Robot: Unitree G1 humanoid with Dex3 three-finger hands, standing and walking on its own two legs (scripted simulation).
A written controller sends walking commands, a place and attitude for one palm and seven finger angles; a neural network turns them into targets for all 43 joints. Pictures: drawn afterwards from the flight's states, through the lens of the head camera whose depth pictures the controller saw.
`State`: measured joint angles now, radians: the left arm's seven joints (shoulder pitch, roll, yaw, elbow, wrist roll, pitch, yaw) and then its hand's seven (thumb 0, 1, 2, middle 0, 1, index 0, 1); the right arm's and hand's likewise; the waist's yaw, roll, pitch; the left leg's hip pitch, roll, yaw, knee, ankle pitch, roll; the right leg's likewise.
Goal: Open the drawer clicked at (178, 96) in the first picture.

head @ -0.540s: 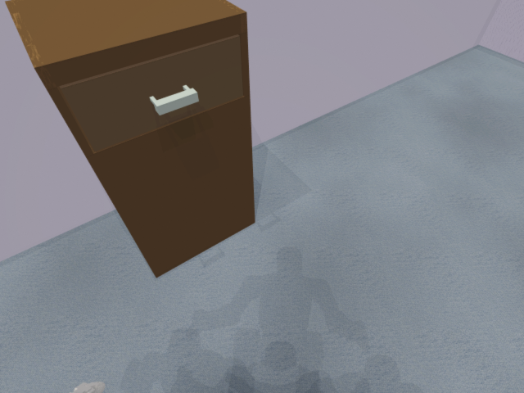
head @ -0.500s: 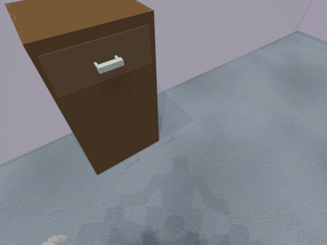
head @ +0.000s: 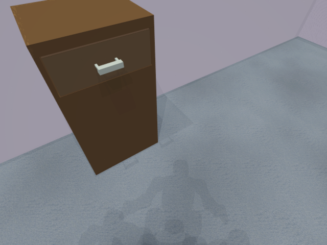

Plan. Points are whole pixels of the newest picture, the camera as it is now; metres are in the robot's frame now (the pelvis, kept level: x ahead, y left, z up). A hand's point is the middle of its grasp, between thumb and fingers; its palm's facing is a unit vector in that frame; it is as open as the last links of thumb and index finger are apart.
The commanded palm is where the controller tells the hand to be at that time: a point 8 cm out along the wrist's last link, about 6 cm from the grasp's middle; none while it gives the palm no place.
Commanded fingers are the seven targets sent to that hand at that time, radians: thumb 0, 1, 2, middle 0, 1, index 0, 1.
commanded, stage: stand and wait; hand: left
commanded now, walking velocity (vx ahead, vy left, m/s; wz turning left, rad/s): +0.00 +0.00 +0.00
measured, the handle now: (108, 64) +0.78 +0.29 +0.01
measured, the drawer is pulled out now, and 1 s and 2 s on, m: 0.00 0.00 0.00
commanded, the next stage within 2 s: look at it before walking up in 0.62 s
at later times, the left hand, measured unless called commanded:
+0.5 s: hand out of the picture +0.05 +0.24 -0.15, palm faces -0.03 -0.95 -0.32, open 7.3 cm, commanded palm none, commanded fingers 0.00 0.90 0.90 -0.20 -0.30 -0.20 -0.30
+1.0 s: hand out of the picture +0.04 +0.25 -0.16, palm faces -0.03 -0.95 -0.32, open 7.3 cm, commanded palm none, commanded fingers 0.00 0.90 0.90 -0.20 -0.30 -0.20 -0.30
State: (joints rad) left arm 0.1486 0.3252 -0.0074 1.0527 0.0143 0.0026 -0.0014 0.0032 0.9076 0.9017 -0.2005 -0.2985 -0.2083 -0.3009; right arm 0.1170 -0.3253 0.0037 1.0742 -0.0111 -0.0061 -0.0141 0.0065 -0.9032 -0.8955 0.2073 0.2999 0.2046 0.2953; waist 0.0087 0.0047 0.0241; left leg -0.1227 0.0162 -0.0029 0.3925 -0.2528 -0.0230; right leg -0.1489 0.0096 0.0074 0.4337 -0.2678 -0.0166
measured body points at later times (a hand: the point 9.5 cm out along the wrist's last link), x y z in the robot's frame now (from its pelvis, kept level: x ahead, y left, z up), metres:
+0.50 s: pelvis -0.02 +0.00 +0.00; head -0.02 +0.00 +0.45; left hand +0.05 +0.29 -0.13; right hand +0.04 -0.29 -0.14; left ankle -0.03 +0.14 -0.74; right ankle -0.02 -0.11 -0.74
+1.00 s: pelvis -0.02 +0.01 +0.00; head -0.02 +0.01 +0.45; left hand +0.04 +0.30 -0.13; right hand +0.05 -0.28 -0.13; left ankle -0.03 +0.14 -0.74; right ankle -0.02 -0.11 -0.74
